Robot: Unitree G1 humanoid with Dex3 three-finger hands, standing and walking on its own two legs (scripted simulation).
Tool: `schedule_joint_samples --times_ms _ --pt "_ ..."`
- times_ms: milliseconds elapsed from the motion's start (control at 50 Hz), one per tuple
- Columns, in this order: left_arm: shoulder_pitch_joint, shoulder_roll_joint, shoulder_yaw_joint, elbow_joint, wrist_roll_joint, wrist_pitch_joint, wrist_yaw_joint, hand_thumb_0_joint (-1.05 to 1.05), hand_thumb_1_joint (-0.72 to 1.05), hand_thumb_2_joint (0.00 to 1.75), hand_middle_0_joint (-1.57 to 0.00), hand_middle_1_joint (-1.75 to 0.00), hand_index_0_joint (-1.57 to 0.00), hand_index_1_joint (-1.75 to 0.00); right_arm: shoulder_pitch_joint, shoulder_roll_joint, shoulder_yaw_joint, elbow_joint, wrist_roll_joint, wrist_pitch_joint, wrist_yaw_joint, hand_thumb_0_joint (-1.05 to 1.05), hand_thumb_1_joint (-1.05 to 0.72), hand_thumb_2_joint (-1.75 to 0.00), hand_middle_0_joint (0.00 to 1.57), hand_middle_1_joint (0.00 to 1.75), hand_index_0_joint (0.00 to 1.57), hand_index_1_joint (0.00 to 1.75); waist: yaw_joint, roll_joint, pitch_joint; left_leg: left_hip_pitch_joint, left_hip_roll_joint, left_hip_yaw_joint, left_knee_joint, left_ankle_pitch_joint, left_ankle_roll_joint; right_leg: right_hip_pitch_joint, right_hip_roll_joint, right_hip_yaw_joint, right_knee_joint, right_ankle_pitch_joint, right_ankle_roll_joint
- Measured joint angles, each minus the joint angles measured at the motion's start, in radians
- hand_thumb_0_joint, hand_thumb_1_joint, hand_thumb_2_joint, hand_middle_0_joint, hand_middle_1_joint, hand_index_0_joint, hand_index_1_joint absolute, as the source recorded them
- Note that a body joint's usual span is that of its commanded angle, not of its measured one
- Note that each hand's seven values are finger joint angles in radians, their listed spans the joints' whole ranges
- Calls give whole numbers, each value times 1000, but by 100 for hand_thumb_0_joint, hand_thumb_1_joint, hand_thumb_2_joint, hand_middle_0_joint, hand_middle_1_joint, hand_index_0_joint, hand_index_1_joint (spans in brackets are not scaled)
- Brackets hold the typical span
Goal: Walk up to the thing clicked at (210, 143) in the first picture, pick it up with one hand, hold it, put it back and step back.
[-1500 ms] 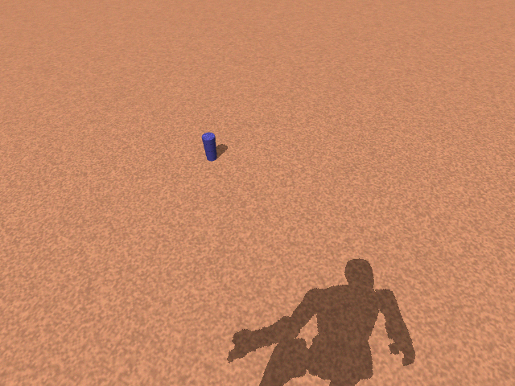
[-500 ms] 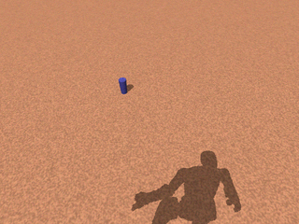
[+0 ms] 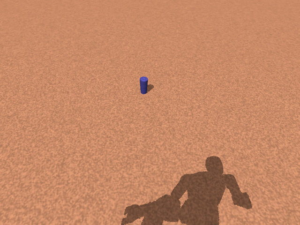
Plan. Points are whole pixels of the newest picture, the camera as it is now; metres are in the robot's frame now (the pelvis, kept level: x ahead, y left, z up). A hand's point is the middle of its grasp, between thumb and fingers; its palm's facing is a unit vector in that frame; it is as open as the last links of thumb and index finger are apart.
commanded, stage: walk up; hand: left
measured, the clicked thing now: (143, 85) +1.41 +0.15 -0.68
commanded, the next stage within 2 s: none
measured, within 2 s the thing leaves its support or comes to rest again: neither
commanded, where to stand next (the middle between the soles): +1.07 -0.06 m, yaw +0 degrees
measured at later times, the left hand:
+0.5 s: hand (96, 151) +0.38 +0.23 -0.12, palm faces -0.06 -0.93 -0.37, open 7.4 cm
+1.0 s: hand (95, 127) +0.51 +0.28 -0.15, palm faces -0.07 -0.94 -0.34, open 7.4 cm
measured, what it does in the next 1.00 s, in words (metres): walks ahead: right foot, then left foot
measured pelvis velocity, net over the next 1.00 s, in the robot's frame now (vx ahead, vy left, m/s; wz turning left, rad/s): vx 0.47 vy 0.00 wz -0.02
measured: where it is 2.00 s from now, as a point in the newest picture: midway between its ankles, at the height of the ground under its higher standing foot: (164, 138)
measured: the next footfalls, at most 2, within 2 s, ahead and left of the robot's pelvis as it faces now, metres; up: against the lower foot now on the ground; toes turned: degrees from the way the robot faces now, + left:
right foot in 0.44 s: +0.38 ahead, -0.15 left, +0.00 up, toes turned -5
left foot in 0.84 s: +0.54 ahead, +0.12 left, +0.00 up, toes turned +6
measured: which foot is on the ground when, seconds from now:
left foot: down 0.00-0.46, up 0.48-0.82, down 0.84-1.00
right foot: up 0.00-0.42, down 0.44-0.86, up 0.88-1.00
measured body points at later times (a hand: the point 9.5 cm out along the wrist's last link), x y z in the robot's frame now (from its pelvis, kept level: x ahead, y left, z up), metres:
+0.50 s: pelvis +0.24 -0.03 -0.01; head +0.26 -0.05 +0.44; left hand +0.39 +0.28 -0.09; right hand +0.24 -0.35 -0.13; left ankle +0.08 +0.11 -0.68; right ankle +0.35 -0.15 -0.72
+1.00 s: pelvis +0.47 +0.00 +0.01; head +0.48 +0.03 +0.46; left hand +0.51 +0.33 -0.12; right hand +0.53 -0.33 -0.07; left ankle +0.50 +0.12 -0.72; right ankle +0.45 -0.14 -0.66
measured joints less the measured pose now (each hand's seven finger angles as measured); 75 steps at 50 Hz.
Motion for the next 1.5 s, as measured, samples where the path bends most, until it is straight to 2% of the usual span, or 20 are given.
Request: schedule_joint_samples --times_ms 60,100,220,360,420,460,520,560,680,800,840,900,980,1080,1200,1240,1280,1300,1380,1500 --pt "-15 -4 -19 9 -11 18 5 1 91 90 -20 -30 -20 -30 17 16 8 -34 17 -14 -13 0 -90 -90 20 30 20 30 -28 -6 -5 46 -17 4 -12 -53 16 -168 67 91 345 7 -36" --pt "-24 -4 -30 -4 -20 8 3 1 91 90 -20 -30 -20 -30 39 31 24 -42 25 -13 -22 0 -90 -90 21 30 20 30 -33 -19 -10 106 -27 15 -73 -49 20 -259 72 94 403 73 -36" --pt "-65 -15 -34 -55 -16 -1 -25 1 91 90 -20 -30 -20 -30 113 55 52 -53 30 -23 -26 0 -90 -90 21 30 20 30 -50 -34 -14 274 -53 31 -234 -48 25 -424 21 66 224 216 8" --pt "-139 -43 -29 -90 -13 5 -49 1 91 90 -20 -30 -20 -30 181 40 53 -57 33 -20 -28 0 -90 -90 21 30 20 30 -80 2 1 407 -51 27 -281 -134 -2 -434 1 44 -56 395 -15" --pt "-161 -51 -25 -104 -16 0 -47 1 91 90 -20 -30 -20 -30 207 30 50 -61 29 -11 -37 1 -90 -90 21 30 20 30 -92 25 -10 430 -31 20 -220 -223 -24 -369 26 21 -120 371 -35" --pt "-183 -67 -16 -116 -15 -16 -36 1 91 90 -20 -30 -20 -30 206 19 47 -57 24 -1 -45 1 -90 -90 21 30 20 30 -89 71 5 386 21 7 -41 -294 -10 -343 67 -4 -93 371 -22" --pt "-192 -87 -22 -153 -26 -39 -22 1 91 90 -20 -30 -20 -30 171 21 56 -50 34 13 -53 1 -90 -90 21 30 20 30 -76 78 29 189 -5 -48 400 -260 20 -318 70 -17 -38 294 -21" --pt "-177 -105 -33 -165 -31 -43 -13 1 91 90 -20 -30 -20 -30 149 12 60 -50 41 11 -50 1 -90 -90 21 30 20 30 -61 85 32 76 -13 -53 524 -201 28 -267 71 -19 -77 283 -25" --pt "-77 -100 -41 -160 -19 -39 -11 1 90 90 -20 -30 -21 -30 105 -1 47 -85 24 6 -17 1 -90 -90 21 30 20 30 -35 86 5 -111 52 -37 289 -94 0 -143 92 -25 -188 257 -29" --pt "2 -47 -30 -148 -10 -27 -22 1 90 90 -20 -30 -21 -30 96 2 35 -83 13 -1 -3 0 -90 -90 20 30 20 30 -4 48 -17 -96 65 -4 -11 27 -14 -68 89 -32 -155 143 -7" --pt "29 -31 -30 -140 -6 -20 -21 1 90 90 -20 -30 -21 -30 106 -7 31 -87 11 -15 -5 0 -90 -90 21 30 20 30 -3 36 -35 -48 48 8 -55 44 -6 -65 78 -27 -83 67 -1" --pt "31 -19 -26 -106 -13 1 -4 1 90 90 -20 -30 -20 -30 95 5 29 -101 11 -36 -25 0 -90 -90 21 30 20 30 -22 -10 -30 -37 20 37 25 -7 0 -169 75 53 218 -2 -32" --pt "10 -5 -35 -85 -23 0 4 1 91 90 -20 -30 -20 -30 104 38 54 -117 27 -40 -36 0 -90 -90 21 30 20 30 -43 -44 -14 58 15 56 -45 -33 2 -323 87 76 400 76 -32" --pt "-22 -14 -34 -103 -21 -1 -18 1 91 90 -20 -30 -20 -30 138 40 69 -119 27 -35 -36 0 -90 -90 21 30 20 30 -55 -37 0 167 13 68 -138 -51 -2 -416 31 49 237 143 -1" --pt "-73 -32 -28 -121 -15 -4 -34 1 91 90 -20 -30 -20 -30 176 14 65 -113 31 -20 -36 0 -90 -90 21 30 20 30 -75 8 7 252 29 63 -127 -141 -38 -389 16 31 -16 265 -11" --pt "-82 -32 -23 -130 -15 -16 -32 1 91 90 -20 -30 -20 -30 188 5 63 -111 33 -9 -39 0 -90 -90 21 30 20 30 -76 26 2 259 47 57 -60 -207 -47 -339 36 13 -85 316 -19" --pt "-99 -48 -15 -138 -13 -34 -20 1 91 90 -20 -30 -20 -30 180 -3 59 -99 36 7 -47 1 -90 -90 21 30 20 30 -75 69 12 207 77 10 126 -258 -11 -327 64 -15 -31 303 -10" --pt "-102 -53 -17 -146 -15 -41 -15 1 91 90 -20 -30 -20 -30 170 1 60 -90 36 17 -51 1 -90 -90 21 30 20 30 -68 71 13 161 58 -17 248 -271 2 -324 64 -16 -6 273 -10" --pt "-86 -85 -36 -169 -28 -50 -2 1 91 90 -20 -30 -20 -30 128 -5 67 -71 43 25 -49 1 -90 -90 21 30 20 30 -44 90 9 -5 12 -49 476 -198 20 -245 67 -21 -63 246 -21" --pt "-24 -81 -40 -174 -19 -47 1 1 90 90 -20 -30 -21 -30 100 2 60 -89 26 16 -21 1 -90 -90 20 30 20 30 -23 91 -6 -126 47 -30 250 -95 -5 -143 86 -38 -171 236 -28"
